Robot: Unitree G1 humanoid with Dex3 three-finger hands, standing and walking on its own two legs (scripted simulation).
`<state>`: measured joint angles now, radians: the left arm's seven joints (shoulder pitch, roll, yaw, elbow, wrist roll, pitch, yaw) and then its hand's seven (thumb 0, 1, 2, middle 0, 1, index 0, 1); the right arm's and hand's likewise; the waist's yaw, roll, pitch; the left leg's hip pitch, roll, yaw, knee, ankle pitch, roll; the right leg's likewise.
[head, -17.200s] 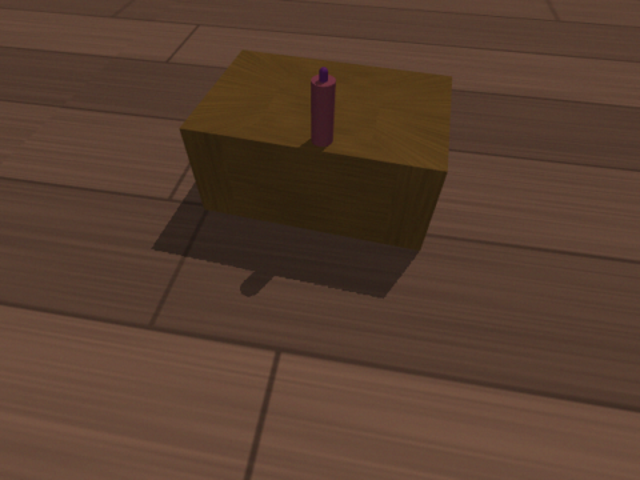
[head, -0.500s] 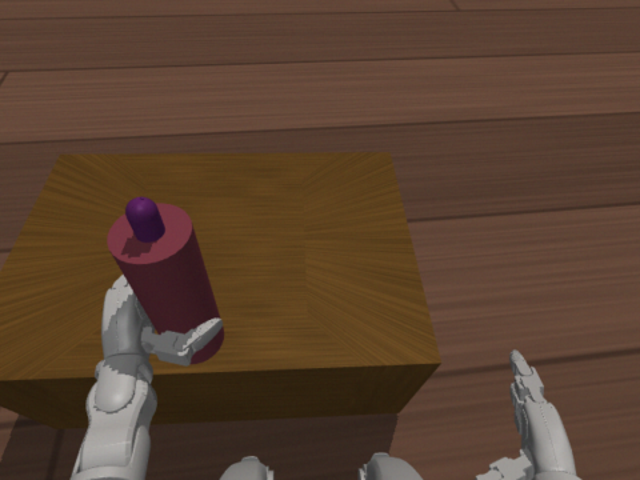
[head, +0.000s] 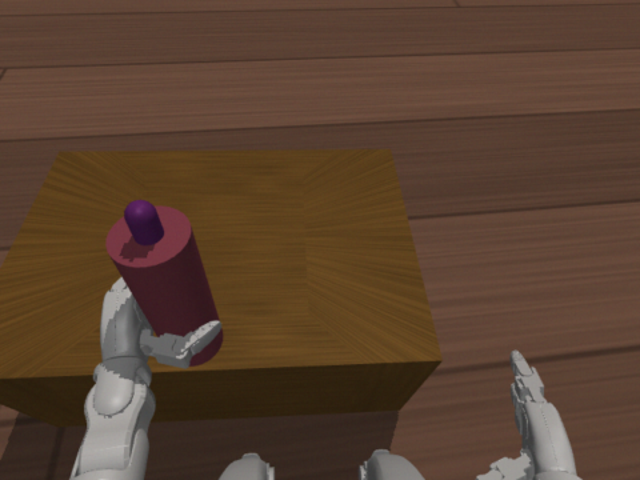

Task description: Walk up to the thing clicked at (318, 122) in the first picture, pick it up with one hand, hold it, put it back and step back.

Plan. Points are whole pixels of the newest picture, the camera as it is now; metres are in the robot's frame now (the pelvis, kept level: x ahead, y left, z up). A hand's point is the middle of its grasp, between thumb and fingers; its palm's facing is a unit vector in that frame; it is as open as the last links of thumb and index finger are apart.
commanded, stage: hold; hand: left
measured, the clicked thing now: (172, 287) +0.31 +0.17 +0.08
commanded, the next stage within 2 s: crouch in 0.34 s
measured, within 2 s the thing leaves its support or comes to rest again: neither
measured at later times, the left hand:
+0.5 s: hand (178, 313) +0.31 +0.17 +0.03, palm faces +0.15 -0.99 -0.02, open 10.4 cm
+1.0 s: hand (196, 309) +0.36 +0.18 -0.06, palm faces +0.18 -0.98 -0.02, open 10.4 cm
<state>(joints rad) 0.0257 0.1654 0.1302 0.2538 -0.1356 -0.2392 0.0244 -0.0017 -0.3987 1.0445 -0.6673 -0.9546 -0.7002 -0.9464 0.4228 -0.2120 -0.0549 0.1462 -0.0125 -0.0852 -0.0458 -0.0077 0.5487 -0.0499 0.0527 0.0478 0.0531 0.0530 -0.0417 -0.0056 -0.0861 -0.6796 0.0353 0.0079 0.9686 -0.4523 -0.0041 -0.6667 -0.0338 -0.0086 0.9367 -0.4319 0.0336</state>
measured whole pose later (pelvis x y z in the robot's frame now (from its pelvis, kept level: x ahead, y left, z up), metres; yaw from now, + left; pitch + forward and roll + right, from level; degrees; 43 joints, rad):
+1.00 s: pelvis -0.01 -0.01 -0.04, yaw +0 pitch +17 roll -1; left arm -0.27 0.23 0.24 0.72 -0.12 -0.49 0.02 0.00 -0.40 1.04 -0.66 -0.96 -0.70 -0.95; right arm 0.42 -0.25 -0.05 0.04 -0.06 -0.07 0.00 -0.01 0.57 -0.04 0.05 0.05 0.05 0.05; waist -0.12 -0.04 -0.09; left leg -0.96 0.04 -0.01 1.16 -0.50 -0.01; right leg -0.95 -0.03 -0.02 1.13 -0.48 0.02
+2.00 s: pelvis -0.02 -0.01 -0.11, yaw -1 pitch +28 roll -4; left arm -0.41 0.36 0.39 0.94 -0.06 -0.66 0.03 0.00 -0.39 1.04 -0.66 -0.96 -0.69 -0.96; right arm 0.45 -0.29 -0.09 -0.26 -0.07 0.00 0.08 -0.01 0.55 -0.05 0.06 0.05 0.06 0.05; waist -0.26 -0.05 -0.16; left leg -1.39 0.05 -0.06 1.50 -0.61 -0.02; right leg -1.35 -0.02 -0.04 1.45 -0.58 0.02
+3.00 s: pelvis -0.04 +0.00 -0.13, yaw -2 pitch +29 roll -4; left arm -0.51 0.40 0.44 1.02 -0.03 -0.72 0.04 -0.01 -0.46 0.23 -0.42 -0.35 -0.46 -0.32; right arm 0.48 -0.29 -0.12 -0.35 -0.05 0.03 0.10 -0.01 0.56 -0.04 0.06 0.05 0.06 0.05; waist -0.29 -0.04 -0.18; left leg -1.49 0.05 -0.06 1.59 -0.61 -0.01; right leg -1.44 -0.01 -0.04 1.52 -0.58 0.03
